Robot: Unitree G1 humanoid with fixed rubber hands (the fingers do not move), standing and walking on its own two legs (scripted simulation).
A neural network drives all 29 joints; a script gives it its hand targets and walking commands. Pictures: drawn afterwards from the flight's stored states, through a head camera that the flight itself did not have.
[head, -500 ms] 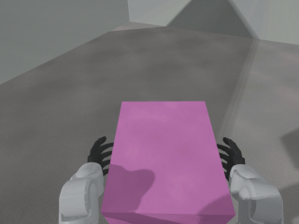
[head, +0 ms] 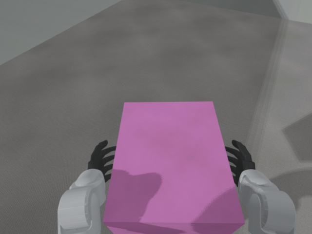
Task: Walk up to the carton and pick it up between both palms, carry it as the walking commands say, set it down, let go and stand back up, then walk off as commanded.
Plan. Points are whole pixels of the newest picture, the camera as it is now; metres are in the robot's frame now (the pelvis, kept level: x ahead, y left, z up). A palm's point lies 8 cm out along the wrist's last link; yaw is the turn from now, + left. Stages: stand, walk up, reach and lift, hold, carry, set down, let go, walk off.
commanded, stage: carry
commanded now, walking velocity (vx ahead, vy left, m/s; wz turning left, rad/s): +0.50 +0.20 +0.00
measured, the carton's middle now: (168, 172) +0.29 +0.00 +0.00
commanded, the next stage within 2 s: none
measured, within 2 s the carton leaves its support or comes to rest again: neither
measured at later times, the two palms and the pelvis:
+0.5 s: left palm (90, 90) +0.51 +0.24 +0.09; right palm (194, 84) +0.55 -0.08 +0.08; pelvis +0.28 +0.05 +0.01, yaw +4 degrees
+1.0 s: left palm (76, 39) +0.81 +0.37 +0.09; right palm (155, 38) +0.81 +0.05 +0.10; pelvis +0.56 +0.21 +0.01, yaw +1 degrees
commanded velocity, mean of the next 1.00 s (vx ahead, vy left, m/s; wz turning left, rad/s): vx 0.50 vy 0.20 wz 0.00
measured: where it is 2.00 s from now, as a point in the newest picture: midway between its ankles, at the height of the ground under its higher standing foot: (119, 114)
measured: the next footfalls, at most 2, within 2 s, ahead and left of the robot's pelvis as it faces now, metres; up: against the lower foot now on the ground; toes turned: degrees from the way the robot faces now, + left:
right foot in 0.32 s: +0.30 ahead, -0.06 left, +0.00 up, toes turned -11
left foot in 0.72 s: +0.57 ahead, +0.27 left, +0.00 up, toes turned +15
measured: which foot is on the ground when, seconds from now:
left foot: down 0.00-0.36, up 0.38-0.70, down 0.72-1.00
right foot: up 0.00-0.30, down 0.32-0.74, up 0.76-1.00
